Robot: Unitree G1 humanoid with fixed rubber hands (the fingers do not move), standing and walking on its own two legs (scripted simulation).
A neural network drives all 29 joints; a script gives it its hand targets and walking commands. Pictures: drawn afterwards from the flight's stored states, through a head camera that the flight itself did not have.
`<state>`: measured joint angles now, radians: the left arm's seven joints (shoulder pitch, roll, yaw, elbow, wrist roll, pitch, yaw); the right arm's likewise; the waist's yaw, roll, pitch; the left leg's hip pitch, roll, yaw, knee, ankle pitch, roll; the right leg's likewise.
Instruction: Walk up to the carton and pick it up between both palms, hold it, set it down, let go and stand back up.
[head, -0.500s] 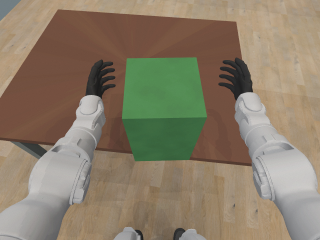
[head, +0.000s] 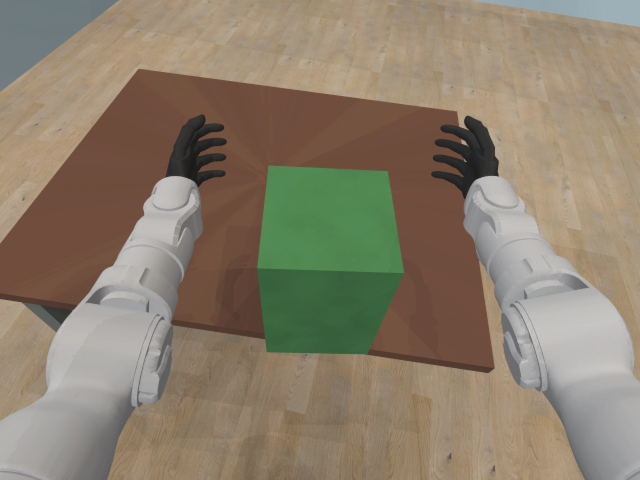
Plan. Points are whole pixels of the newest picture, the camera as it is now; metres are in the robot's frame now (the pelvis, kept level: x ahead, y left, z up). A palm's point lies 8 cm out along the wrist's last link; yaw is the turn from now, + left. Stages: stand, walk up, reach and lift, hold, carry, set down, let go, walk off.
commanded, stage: set down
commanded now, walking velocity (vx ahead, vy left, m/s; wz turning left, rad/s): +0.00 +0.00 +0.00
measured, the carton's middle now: (322, 268) +0.43 +0.01 -0.05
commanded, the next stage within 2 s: none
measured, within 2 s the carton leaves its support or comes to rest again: neither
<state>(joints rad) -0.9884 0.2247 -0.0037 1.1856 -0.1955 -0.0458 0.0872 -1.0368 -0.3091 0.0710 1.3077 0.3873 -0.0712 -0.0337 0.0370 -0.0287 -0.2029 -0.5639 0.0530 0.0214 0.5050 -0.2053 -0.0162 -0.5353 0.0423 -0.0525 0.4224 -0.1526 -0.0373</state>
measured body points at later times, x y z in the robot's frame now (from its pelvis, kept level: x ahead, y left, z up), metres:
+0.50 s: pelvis +0.00 +0.01 +0.00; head +0.04 +0.01 +0.45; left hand +0.38 +0.20 +0.03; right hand +0.39 -0.17 +0.03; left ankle +0.01 +0.13 -0.73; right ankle +0.02 -0.10 -0.73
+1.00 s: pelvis +0.01 +0.00 +0.00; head +0.04 +0.01 +0.45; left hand +0.29 +0.21 -0.03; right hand +0.30 -0.18 -0.03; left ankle +0.01 +0.13 -0.73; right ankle +0.02 -0.10 -0.73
